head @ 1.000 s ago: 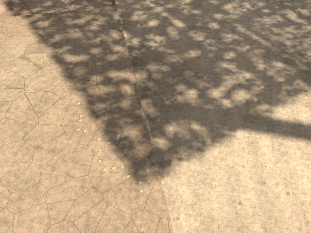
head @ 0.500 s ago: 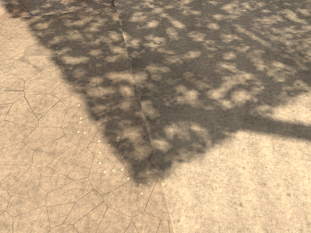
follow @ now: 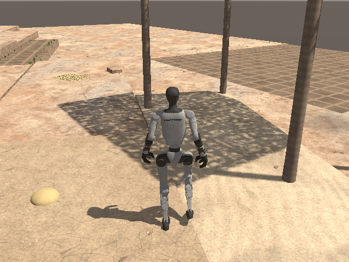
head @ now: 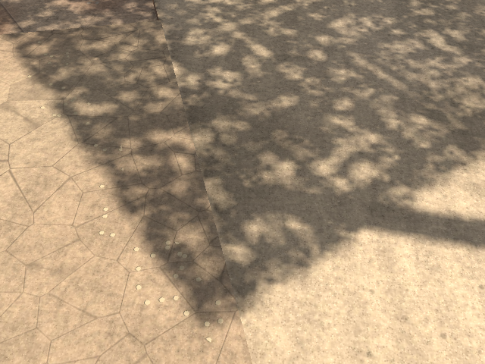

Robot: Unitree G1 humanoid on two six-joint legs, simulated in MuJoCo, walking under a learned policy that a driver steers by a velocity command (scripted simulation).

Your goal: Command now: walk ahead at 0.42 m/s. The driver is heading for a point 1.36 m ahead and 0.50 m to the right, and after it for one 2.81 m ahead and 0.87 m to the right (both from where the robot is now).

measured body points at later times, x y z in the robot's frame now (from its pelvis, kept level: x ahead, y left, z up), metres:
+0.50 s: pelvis +0.30 -0.07 -0.07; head +0.32 -0.07 +0.38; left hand +0.37 +0.20 -0.19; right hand +0.37 -0.33 -0.19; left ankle +0.22 +0.08 -0.63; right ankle +0.31 -0.13 -0.80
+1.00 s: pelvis +0.57 -0.04 -0.02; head +0.59 -0.03 +0.43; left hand +0.67 +0.22 -0.15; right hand +0.67 -0.30 -0.13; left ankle +0.62 +0.05 -0.74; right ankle +0.51 -0.17 -0.67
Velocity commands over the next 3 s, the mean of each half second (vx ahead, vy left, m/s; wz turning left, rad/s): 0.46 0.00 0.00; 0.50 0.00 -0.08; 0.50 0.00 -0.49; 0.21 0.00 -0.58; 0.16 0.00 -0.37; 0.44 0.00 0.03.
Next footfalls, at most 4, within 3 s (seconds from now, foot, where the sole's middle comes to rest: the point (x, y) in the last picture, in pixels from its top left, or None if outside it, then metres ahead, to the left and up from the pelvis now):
0.32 right None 0.35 -0.13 -0.84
0.82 left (218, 316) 0.66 0.05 -0.78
1.42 right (316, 263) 0.87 -0.28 -0.84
1.82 left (297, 189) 1.20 -0.25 -0.84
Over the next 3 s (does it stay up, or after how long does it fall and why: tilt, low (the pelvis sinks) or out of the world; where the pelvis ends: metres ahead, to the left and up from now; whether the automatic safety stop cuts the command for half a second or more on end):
stays up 1.23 -0.42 -0.06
